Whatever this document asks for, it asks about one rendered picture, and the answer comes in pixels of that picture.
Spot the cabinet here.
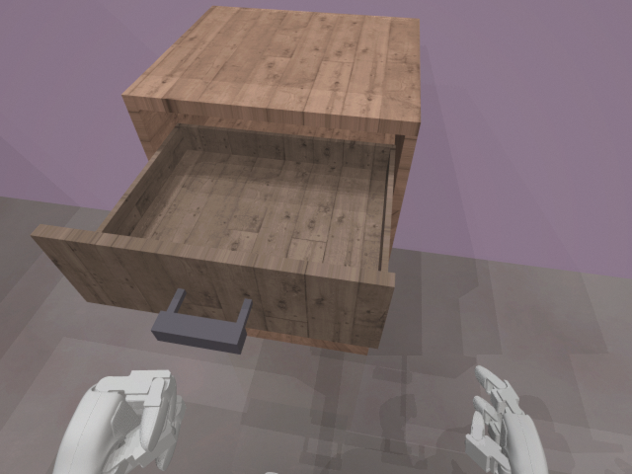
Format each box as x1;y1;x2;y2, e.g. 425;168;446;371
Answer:
121;6;421;356

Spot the robot left hand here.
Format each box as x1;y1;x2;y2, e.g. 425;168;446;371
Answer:
52;370;187;474

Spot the handle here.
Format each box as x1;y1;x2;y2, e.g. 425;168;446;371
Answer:
151;288;253;355

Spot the drawer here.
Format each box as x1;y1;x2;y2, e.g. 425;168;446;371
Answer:
30;123;396;349

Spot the robot right hand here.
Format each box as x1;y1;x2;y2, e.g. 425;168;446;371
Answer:
465;365;548;474

